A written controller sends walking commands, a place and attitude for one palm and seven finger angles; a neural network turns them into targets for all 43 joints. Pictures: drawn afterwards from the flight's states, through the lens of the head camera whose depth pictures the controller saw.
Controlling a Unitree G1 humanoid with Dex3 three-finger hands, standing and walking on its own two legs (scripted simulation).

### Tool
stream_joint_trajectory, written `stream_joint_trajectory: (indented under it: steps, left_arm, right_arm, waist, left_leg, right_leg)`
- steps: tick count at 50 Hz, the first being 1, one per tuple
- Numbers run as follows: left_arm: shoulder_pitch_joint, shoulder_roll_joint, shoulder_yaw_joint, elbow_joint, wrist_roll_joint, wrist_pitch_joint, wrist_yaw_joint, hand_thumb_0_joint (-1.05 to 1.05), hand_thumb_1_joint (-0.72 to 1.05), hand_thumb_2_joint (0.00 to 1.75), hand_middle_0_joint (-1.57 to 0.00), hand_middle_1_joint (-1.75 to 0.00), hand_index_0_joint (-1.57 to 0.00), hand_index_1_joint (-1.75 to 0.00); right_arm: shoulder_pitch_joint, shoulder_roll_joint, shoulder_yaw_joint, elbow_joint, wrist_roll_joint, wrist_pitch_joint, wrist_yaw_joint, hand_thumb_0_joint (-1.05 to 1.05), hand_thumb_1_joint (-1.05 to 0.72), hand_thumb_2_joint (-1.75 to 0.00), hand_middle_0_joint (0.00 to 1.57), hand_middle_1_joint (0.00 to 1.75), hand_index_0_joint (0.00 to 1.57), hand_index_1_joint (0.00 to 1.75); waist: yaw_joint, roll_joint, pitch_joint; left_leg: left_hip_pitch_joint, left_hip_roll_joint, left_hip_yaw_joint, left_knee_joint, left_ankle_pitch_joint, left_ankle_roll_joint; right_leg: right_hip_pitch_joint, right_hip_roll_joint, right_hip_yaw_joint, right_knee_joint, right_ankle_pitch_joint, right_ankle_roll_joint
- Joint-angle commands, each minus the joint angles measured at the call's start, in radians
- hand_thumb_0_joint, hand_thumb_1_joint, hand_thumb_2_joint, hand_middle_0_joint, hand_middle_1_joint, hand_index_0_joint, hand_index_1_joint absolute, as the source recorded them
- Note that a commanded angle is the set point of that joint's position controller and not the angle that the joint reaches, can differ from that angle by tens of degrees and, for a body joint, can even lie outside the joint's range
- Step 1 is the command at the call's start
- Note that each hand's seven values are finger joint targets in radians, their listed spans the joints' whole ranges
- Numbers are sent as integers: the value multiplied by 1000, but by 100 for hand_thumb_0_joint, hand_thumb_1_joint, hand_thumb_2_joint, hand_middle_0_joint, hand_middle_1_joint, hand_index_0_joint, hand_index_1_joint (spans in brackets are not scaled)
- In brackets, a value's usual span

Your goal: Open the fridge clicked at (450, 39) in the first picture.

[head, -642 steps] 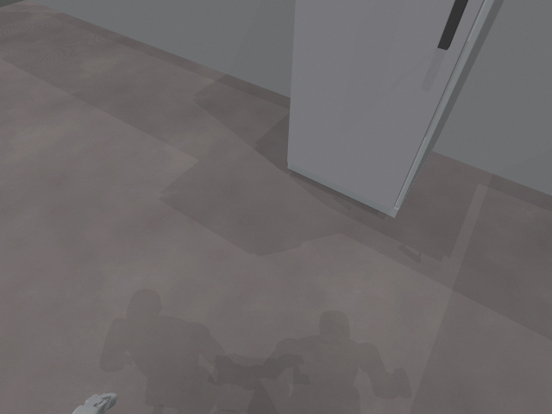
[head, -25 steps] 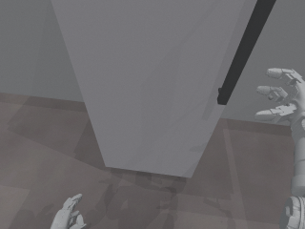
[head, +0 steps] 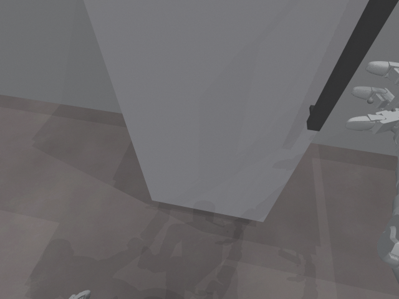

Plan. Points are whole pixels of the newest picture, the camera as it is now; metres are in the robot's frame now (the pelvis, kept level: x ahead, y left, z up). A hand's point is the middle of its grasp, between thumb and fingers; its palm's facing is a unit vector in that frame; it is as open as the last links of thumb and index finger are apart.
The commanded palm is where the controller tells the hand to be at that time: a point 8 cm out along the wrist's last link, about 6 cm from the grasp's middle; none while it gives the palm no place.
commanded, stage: move the hooked fingers beside the handle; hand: right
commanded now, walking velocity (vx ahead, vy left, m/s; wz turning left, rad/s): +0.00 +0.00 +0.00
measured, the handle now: (360, 28) +0.53 -0.19 +0.28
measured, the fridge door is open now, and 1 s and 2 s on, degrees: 0 0 0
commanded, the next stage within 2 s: feel for the door with the fingertips in 0.82 s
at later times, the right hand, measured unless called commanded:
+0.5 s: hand (374, 101) +0.46 -0.25 +0.18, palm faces +0.08 +1.00 +0.02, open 14.0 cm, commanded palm +0.43 -0.30 +0.18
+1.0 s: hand (372, 101) +0.46 -0.25 +0.18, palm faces +0.06 +1.00 +0.00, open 14.0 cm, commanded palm +0.44 -0.29 +0.18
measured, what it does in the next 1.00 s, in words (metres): stands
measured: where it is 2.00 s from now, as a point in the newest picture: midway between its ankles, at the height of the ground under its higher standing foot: outside the picture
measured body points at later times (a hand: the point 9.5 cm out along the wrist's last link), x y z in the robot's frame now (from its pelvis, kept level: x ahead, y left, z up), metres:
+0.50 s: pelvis +0.00 +0.00 +0.00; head +0.04 -0.01 +0.45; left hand +0.07 +0.26 -0.11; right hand +0.45 -0.30 +0.18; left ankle +0.02 +0.13 -0.73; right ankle -0.03 -0.11 -0.73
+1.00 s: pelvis +0.00 +0.00 +0.00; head +0.04 +0.00 +0.45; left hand +0.05 +0.27 -0.11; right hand +0.45 -0.30 +0.18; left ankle +0.02 +0.13 -0.73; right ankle -0.03 -0.11 -0.74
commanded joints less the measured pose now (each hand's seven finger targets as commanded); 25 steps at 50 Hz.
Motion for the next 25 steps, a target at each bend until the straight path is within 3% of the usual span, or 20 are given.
stream_joint_trajectory:
  steps: [1, 3, 5, 8, 9, 12, 14, 16, 18, 19, 23, 25]
  left_arm:
    - [65, 157, 54, -81, 8, -29, 8, 0, 90, 90, -20, -30, -20, -30]
    - [81, 163, 58, -85, 13, -22, 3, 0, 90, 90, -20, -30, -20, -30]
    - [72, 159, 57, -101, 12, -15, -5, 0, 90, 90, -20, -30, -20, -30]
    - [74, 163, 63, -120, 10, 2, -11, 0, 90, 90, -20, -30, -20, -30]
    - [65, 165, 61, -126, 7, 4, -13, 0, 90, 90, -20, -30, -20, -30]
    - [53, 158, 65, -141, 4, 10, -12, 0, 90, 90, -20, -30, -20, -30]
    - [54, 156, 64, -130, 2, 11, -8, 0, 90, 90, -20, -30, -20, -30]
    - [52, 153, 63, -129, 5, 5, -5, 0, 90, 90, -20, -30, -20, -30]
    - [52, 150, 62, -122, 5, 4, -2, 0, 90, 90, -20, -30, -20, -30]
    - [50, 148, 61, -116, 4, 2, -1, 0, 90, 90, -20, -30, -20, -30]
    - [49, 151, 58, -111, 5, 3, 0, 0, 90, 90, -20, -30, -20, -30]
    - [35, 149, 55, -119, 3, 2, -1, 0, 90, 90, -20, -30, -20, -30]
  right_arm:
    - [-562, -285, -40, -181, 12, -107, -1, 0, 50, -30, 30, 120, 30, 120]
    - [-492, -337, -88, -156, 6, -115, -2, 0, 50, -30, 30, 120, 30, 120]
    - [-446, -325, -85, -176, 3, -114, 4, 0, 50, -30, 30, 120, 30, 120]
    - [-343, -326, -103, -172, 16, -94, 12, 0, 50, -30, 30, 120, 30, 120]
    - [-356, -339, -110, -205, 20, -90, 15, 0, 50, -30, 30, 120, 30, 120]
    - [-394, -315, -88, -302, 25, -84, 17, 0, 50, -30, 30, 120, 30, 120]
    - [-442, -307, -81, -316, 34, -82, 9, 0, 50, -30, 30, 120, 30, 120]
    - [-460, -298, -79, -338, 35, -85, 4, 0, 50, -30, 30, 120, 30, 120]
    - [-474, -256, -39, -341, 35, -82, 1, 0, 50, -30, 30, 120, 30, 120]
    - [-470, -270, -53, -329, 31, -77, -1, 0, 50, -30, 30, 120, 30, 120]
    - [-443, -248, -39, -259, 34, -63, -3, 0, 50, -30, 30, 120, 30, 120]
    - [-456, -248, -30, -278, 27, -66, 0, 0, 50, -30, 30, 120, 30, 120]
  waist:
    - [20, -58, -372]
    - [-10, -45, -397]
    - [-25, -68, -409]
    - [-34, -14, -384]
    - [-37, -35, -377]
    - [-25, -69, -399]
    - [-5, -63, -376]
    - [-7, -85, -391]
    - [8, -86, -389]
    - [0, -107, -381]
    - [4, -36, -340]
    - [-1, -72, -365]
  left_leg:
    - [181, -30, -30, -4, 303, 33]
    - [214, -30, -27, 11, 329, 37]
    - [223, -30, -30, 20, 366, 37]
    - [236, -34, -22, 22, 387, 35]
    - [231, -34, -26, 22, 389, 34]
    - [210, -37, -28, 17, 365, 34]
    - [187, -41, -27, 6, 338, 33]
    - [190, -40, -26, 5, 335, 36]
    - [181, -39, -24, 3, 336, 35]
    - [177, -39, -25, 3, 335, 37]
    - [177, -35, -19, -2, 318, 37]
    - [179, -33, -22, 7, 326, 39]
  right_leg:
    - [87, 19, 49, -48, 330, -18]
    - [68, 17, 46, -43, 362, -18]
    - [69, 18, 40, -40, 398, -16]
    - [44, 11, 31, -40, 417, -20]
    - [43, 12, 30, -42, 414, -18]
    - [82, 9, 34, -40, 408, -19]
    - [89, 7, 39, -39, 379, -21]
    - [109, 8, 43, -41, 386, -18]
    - [119, 8, 39, -34, 388, -20]
    - [119, 9, 43, -35, 390, -18]
    - [86, 10, 43, -39, 353, -20]
    - [96, 13, 47, -40, 366, -16]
